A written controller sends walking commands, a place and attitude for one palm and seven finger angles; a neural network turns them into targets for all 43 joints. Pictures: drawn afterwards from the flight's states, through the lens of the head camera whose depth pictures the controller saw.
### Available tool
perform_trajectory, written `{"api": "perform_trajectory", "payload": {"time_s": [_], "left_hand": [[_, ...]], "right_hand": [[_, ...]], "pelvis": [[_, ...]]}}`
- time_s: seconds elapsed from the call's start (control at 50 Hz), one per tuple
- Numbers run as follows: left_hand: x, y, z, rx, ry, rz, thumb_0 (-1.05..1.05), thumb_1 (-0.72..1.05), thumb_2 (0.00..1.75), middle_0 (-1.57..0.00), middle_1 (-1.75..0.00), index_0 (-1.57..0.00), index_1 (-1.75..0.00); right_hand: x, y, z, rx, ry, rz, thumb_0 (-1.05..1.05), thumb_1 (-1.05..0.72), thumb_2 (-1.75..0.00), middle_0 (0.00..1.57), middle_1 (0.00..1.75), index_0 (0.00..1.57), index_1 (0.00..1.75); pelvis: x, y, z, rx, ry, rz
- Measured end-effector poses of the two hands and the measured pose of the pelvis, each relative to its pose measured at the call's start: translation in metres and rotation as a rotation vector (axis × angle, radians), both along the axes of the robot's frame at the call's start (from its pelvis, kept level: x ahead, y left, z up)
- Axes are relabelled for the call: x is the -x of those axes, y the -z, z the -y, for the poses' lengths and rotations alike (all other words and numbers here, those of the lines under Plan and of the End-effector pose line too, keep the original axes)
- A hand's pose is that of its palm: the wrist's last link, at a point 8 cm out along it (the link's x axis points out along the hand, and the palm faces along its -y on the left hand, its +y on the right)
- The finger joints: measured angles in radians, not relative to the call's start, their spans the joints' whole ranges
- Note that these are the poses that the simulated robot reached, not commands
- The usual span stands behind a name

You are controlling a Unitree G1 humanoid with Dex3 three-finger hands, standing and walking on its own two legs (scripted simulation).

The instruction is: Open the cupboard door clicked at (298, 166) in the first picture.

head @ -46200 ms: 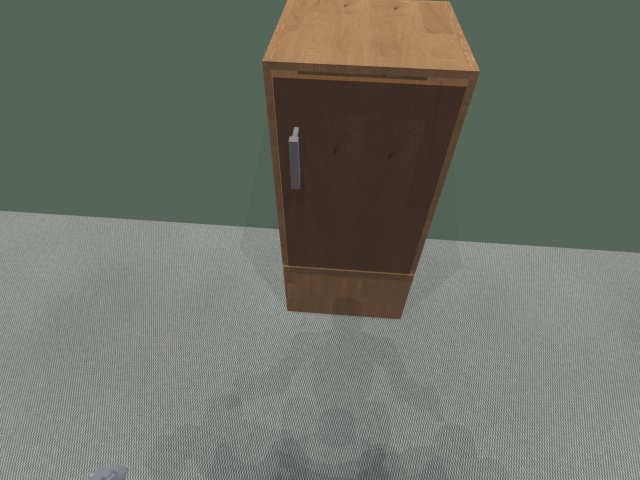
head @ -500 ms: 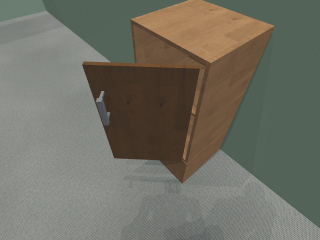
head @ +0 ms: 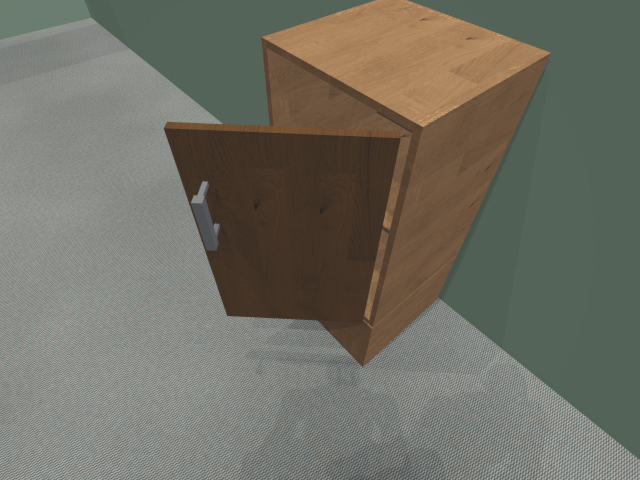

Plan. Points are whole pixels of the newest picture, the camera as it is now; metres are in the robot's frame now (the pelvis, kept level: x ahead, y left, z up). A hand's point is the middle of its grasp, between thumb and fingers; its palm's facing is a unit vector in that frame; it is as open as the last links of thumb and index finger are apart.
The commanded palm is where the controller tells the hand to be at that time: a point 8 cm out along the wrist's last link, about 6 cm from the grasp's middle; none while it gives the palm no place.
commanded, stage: raise the hand with hooked fingers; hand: left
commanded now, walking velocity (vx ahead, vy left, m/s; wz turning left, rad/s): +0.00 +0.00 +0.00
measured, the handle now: (208, 216) +0.55 +0.24 -0.05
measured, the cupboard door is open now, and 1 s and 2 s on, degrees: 46 46 46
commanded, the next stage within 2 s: none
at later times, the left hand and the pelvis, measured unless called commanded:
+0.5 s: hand out of the picture +0.13 +0.20 -0.09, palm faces +0.05 -1.00 +0.03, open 8.8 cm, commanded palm +0.12 +0.26 -0.06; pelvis -0.06 +0.00 -0.10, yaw +3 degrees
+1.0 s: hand (129, 437) +0.18 +0.25 -0.06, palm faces +0.00 -1.00 -0.05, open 11.8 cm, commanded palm +0.15 +0.31 -0.05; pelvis -0.06 +0.03 -0.09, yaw +2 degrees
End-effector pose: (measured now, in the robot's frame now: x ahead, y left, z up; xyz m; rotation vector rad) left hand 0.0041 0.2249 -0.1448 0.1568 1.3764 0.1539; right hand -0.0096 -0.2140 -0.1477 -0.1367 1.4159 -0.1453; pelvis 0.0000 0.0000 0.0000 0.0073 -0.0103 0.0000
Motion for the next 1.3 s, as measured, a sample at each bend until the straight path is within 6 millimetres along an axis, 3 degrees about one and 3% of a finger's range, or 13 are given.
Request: {"api": "perform_trajectory", "payload": {"time_s": [0.06,0.08,0.2,0.24,0.28,0.36,0.48,0.58,0.7,0.8,0.9,1.08,1.3], "left_hand": [[0.002,0.000,0.000,-0.005,0.001,0.002,0.01,0.92,0.90,-0.20,-0.30,-0.20,-0.30],[-0.006,-0.005,-0.003,-0.008,-0.049,0.051,0.01,0.92,0.90,-0.21,-0.30,-0.20,-0.30],[-0.114,-0.098,-0.022,-0.058,-0.090,0.812,0.03,0.90,0.88,-0.21,-0.33,-0.21,-0.33],[-0.142,-0.117,-0.022,-0.021,-0.053,1.032,0.02,0.86,0.87,-0.21,-0.35,-0.21,-0.35],[-0.156,-0.127,-0.018,0.039,0.005,1.220,0.02,0.82,0.85,-0.21,-0.37,-0.21,-0.37],[-0.150,-0.114,-0.010,0.147,0.171,1.421,0.01,0.74,0.82,-0.21,-0.42,-0.21,-0.42],[-0.109,-0.061,-0.026,0.183,0.096,1.286,0.01,0.59,0.76,-0.23,-0.51,-0.23,-0.51],[-0.100,-0.072,-0.040,0.098,0.104,1.315,0.02,0.47,0.72,-0.24,-0.58,-0.23,-0.58],[-0.129,-0.084,-0.049,0.137,0.194,1.332,0.01,0.33,0.66,-0.24,-0.67,-0.24,-0.67],[-0.145,-0.084,-0.060,0.161,0.185,1.262,0.01,0.21,0.61,-0.25,-0.75,-0.25,-0.74],[-0.148,-0.092,-0.073,0.127,0.166,1.278,0.01,0.10,0.56,-0.26,-0.82,-0.26,-0.82],[-0.155,-0.090,-0.089,0.121,0.171,1.291,0.00,-0.11,0.47,-0.28,-0.96,-0.27,-0.95],[-0.170,-0.101,-0.110,0.105,0.165,1.303,0.00,-0.37,0.36,-0.30,-1.12,-0.29,-1.12]], "right_hand": [[0.000,0.000,0.000,-0.001,0.002,0.001,0.01,-0.91,-0.90,0.20,0.30,0.20,0.30],[-0.004,-0.001,0.002,0.005,0.004,0.034,0.01,-0.91,-0.90,0.20,0.30,0.20,0.30],[-0.065,-0.019,0.025,0.086,-0.063,0.446,0.02,-0.92,-0.90,0.20,0.30,0.20,0.30],[-0.092,-0.027,0.034,0.107,-0.099,0.573,0.02,-0.91,-0.90,0.20,0.30,0.20,0.30],[-0.118,-0.036,0.042,0.127,-0.138,0.694,0.02,-0.91,-0.90,0.20,0.30,0.20,0.30],[-0.162,-0.048,0.049,0.161,-0.217,0.889,0.01,-0.91,-0.90,0.20,0.30,0.20,0.30],[-0.196,-0.045,0.033,0.167,-0.284,1.000,0.01,-0.91,-0.90,0.20,0.30,0.20,0.30],[-0.189,-0.017,0.001,0.106,-0.331,0.930,0.01,-0.91,-0.90,0.20,0.30,0.20,0.30],[-0.147,0.023,-0.026,0.020,-0.293,0.764,0.01,-0.90,-0.90,0.20,0.30,0.21,0.30],[-0.111,0.032,-0.026,0.017,-0.215,0.669,0.02,-0.90,-0.90,0.21,0.30,0.21,0.30],[-0.093,0.026,-0.012,0.071,-0.190,0.632,0.02,-0.90,-0.90,0.21,0.30,0.21,0.30],[-0.110,0.006,0.008,0.167,-0.216,0.664,0.02,-0.90,-0.90,0.21,0.30,0.21,0.30],[-0.142,-0.007,-0.011,0.129,-0.262,0.727,0.01,-0.90,-0.90,0.20,0.30,0.20,0.30]], "pelvis": [[0.001,0.000,0.000,0.005,0.000,-0.003],[0.003,0.001,-0.001,0.008,0.000,-0.005],[0.017,0.011,-0.005,0.000,-0.053,-0.050],[0.026,0.020,-0.004,-0.002,-0.053,-0.095],[0.034,0.033,-0.002,-0.007,-0.042,-0.141],[0.048,0.066,0.002,-0.016,-0.031,-0.210],[0.057,0.099,0.003,0.009,-0.045,-0.248],[0.061,0.107,0.000,0.051,-0.064,-0.256],[0.067,0.107,-0.006,0.072,-0.069,-0.276],[0.066,0.100,-0.014,0.066,-0.055,-0.286],[0.063,0.095,-0.021,0.062,-0.049,-0.290],[0.058,0.092,-0.028,0.065,-0.050,-0.293],[0.050,0.086,-0.029,0.075,-0.055,-0.289]]}}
